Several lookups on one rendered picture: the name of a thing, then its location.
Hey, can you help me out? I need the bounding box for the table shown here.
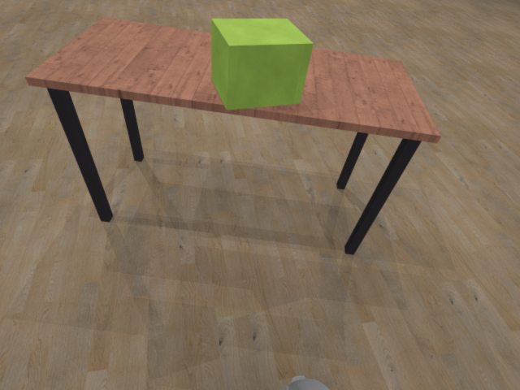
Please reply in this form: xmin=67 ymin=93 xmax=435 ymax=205
xmin=25 ymin=17 xmax=441 ymax=255

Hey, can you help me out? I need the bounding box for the carton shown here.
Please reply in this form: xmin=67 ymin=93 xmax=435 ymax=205
xmin=211 ymin=19 xmax=314 ymax=111

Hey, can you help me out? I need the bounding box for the right robot shin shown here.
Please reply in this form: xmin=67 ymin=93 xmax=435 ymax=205
xmin=291 ymin=375 xmax=306 ymax=383

